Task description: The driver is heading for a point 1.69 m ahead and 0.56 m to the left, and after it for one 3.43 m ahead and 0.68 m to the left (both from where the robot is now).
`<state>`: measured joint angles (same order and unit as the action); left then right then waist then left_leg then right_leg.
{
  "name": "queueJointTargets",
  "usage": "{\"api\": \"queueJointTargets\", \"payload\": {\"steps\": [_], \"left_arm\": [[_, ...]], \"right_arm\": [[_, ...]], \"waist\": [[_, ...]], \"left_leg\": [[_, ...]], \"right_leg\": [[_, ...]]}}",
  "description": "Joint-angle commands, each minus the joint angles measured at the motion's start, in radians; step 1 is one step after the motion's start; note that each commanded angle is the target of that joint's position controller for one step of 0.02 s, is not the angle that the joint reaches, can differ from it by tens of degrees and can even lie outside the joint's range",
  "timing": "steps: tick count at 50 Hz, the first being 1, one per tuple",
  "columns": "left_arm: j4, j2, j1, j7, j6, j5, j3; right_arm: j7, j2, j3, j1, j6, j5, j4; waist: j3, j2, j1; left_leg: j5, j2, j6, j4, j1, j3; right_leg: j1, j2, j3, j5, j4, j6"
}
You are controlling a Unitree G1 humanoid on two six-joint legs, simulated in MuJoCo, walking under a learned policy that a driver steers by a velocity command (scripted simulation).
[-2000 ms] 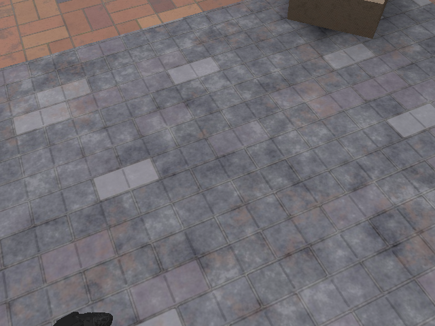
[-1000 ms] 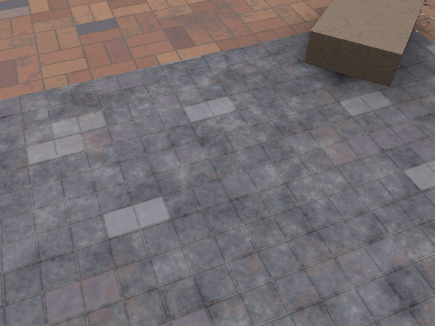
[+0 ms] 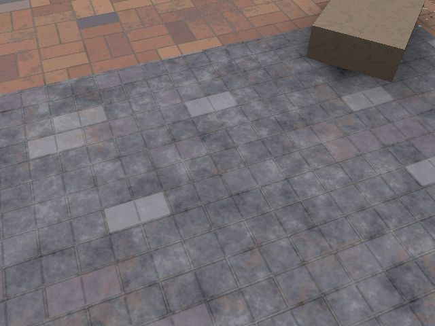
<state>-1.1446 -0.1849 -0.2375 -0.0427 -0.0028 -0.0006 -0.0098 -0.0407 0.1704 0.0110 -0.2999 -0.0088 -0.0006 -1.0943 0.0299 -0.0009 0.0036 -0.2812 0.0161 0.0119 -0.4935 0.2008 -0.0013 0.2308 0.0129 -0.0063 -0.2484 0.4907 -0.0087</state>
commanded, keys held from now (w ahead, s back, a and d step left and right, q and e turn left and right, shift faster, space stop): no key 0.56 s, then w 0.36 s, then w+q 0.08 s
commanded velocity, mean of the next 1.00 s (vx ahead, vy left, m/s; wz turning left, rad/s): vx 0.12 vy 0.00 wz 0.01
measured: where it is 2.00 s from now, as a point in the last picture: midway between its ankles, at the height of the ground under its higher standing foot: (223, 268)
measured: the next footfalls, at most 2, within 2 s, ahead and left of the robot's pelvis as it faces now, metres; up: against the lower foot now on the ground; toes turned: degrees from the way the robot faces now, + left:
right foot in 1.10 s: +0.30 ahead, -0.19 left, +0.00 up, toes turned +2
left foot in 1.68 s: +0.57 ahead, +0.10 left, +0.00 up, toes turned +26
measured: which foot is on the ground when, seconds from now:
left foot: down 0.00-1.00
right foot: down 0.00-0.82, up 0.84-1.00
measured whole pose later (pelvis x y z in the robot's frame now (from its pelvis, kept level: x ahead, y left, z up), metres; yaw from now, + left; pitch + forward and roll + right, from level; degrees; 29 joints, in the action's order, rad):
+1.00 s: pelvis +0.11 -0.03 -0.01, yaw +1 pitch +3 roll +1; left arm -0.97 -0.20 -0.20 0.02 0.13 -0.04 -0.02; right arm -0.03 0.17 0.03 -0.54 -0.10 0.02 -1.07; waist -0.03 -0.03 -0.06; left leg -0.46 0.03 0.04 -0.51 0.11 0.05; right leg 0.61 0.03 -0.03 -0.54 1.07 0.08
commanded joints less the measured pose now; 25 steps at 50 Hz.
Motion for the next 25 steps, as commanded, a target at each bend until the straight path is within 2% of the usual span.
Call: {"api": "queueJointTargets", "payload": {"steps": [1,25], "left_arm": [[0.016,-0.091,-0.054,-0.003,0.005,0.0,-0.013],[0.025,-0.075,-0.094,-0.005,0.008,-0.002,-0.014]], "right_arm": [[-0.003,0.085,0.014,-0.072,-0.004,0.0,0.012],[-0.004,0.069,0.016,-0.095,-0.005,0.002,0.01]], "waist": [[0.025,-0.004,0.0],[0.034,-0.005,-0.001]], "left_leg": [[0.116,0.006,-0.017,0.091,0.049,0.007],[0.115,0.003,-0.019,0.084,0.054,0.009]], "right_leg": [[-0.01,0.01,0.013,0.102,-0.082,0.024],[-0.004,0.008,0.01,0.098,-0.074,0.022]]}}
